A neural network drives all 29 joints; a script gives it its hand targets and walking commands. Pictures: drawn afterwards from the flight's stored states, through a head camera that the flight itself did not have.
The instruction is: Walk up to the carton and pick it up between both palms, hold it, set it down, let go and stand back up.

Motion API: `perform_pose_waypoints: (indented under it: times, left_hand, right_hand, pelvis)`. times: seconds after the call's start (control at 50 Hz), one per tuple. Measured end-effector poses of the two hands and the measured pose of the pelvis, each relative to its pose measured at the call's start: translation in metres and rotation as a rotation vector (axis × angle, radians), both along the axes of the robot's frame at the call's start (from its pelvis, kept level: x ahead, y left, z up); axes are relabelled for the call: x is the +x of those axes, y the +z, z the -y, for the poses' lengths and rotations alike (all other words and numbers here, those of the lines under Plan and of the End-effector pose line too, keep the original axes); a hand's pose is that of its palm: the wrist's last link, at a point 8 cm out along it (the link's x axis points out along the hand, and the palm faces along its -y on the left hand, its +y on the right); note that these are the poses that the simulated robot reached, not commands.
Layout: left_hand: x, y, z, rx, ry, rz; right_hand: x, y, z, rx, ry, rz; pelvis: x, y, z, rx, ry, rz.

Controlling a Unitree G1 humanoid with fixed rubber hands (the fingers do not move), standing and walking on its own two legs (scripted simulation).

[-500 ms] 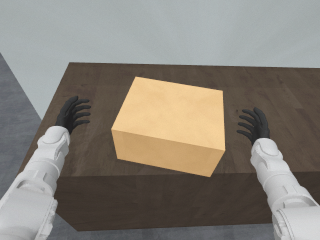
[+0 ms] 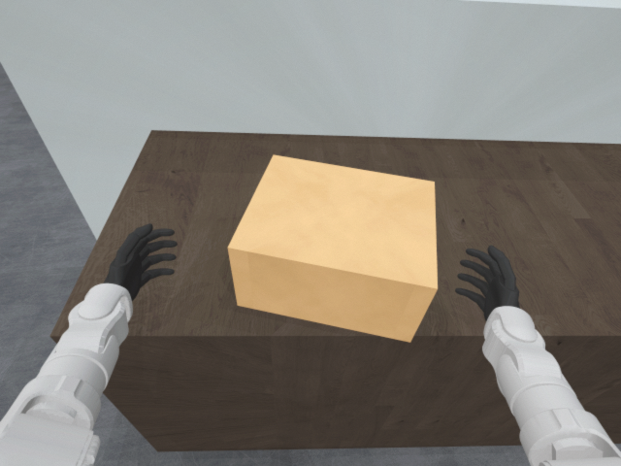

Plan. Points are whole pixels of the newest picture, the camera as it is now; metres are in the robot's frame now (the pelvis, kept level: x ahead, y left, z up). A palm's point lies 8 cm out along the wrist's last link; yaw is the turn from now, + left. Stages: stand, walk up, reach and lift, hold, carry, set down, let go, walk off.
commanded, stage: set down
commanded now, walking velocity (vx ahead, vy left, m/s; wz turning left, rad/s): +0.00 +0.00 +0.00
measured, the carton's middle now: (337, 242) +0.49 -0.03 -0.01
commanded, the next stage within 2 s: let go in 1.50 s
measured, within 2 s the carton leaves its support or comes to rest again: neither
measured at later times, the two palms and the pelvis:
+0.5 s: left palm (98, 363) +0.26 +0.28 +0.02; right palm (495, 359) +0.27 -0.22 +0.02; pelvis +0.01 +0.00 +0.00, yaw +0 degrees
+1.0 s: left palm (113, 411) +0.22 +0.26 -0.03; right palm (483, 374) +0.26 -0.22 -0.01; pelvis +0.03 -0.01 +0.00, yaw +0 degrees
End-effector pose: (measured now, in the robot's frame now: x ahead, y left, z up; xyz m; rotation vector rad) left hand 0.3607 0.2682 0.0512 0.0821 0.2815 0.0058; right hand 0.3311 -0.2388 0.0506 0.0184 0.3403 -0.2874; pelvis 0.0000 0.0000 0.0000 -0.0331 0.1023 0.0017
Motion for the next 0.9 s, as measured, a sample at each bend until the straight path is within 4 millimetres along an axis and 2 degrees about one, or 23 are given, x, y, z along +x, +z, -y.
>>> perform_pose_waypoints:
  times: [0.12,0.3,0.44,0.56,0.74,0.9]
  left_hand:
    - [-0.027,-0.016,-0.003,-0.017,-0.002,0.004]
    - [-0.072,-0.025,-0.01,-0.031,0.025,0.005]
    - [-0.093,-0.031,-0.01,-0.037,0.019,-0.013]
    - [-0.108,-0.042,-0.014,-0.041,0.03,-0.06]
    - [-0.124,-0.056,-0.017,-0.034,0.049,-0.124]
    - [-0.133,-0.069,-0.004,-0.023,0.042,-0.203]
  right_hand:
    - [-0.013,-0.017,-0.008,0.021,0.005,0.011]
    - [-0.041,-0.027,-0.016,0.056,-0.005,0.037]
    - [-0.057,-0.025,-0.016,0.06,-0.021,0.052]
    - [-0.069,-0.037,-0.018,0.067,-0.029,-0.011]
    - [-0.069,-0.05,-0.023,0.061,0.001,-0.07]
    - [-0.063,-0.057,-0.023,0.054,0.036,-0.096]
  pelvis:
    - [0.007,0.001,0.001,0.002,0.001,0.003]
    - [0.011,0.001,0.004,0.006,0.002,0.057]
    - [0.007,0.002,0.003,0.006,0.004,0.093]
    - [0.004,0.001,0.002,0.006,0.006,0.118]
    - [0.008,0.002,0.002,0.007,0.006,0.117]
    - [0.019,0.002,0.005,0.011,0.006,0.116]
